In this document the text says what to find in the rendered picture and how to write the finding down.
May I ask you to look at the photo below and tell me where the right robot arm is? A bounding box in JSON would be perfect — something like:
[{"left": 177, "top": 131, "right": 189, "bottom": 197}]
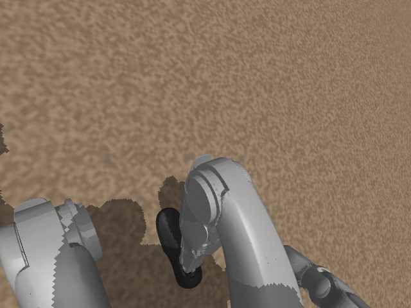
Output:
[{"left": 301, "top": 266, "right": 370, "bottom": 308}]

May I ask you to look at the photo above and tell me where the right robot hand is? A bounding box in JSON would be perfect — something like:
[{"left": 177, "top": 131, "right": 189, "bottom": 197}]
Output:
[{"left": 283, "top": 245, "right": 316, "bottom": 289}]

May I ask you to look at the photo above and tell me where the right robot foot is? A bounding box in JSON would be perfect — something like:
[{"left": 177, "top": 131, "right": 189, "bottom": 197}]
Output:
[{"left": 156, "top": 207, "right": 202, "bottom": 289}]

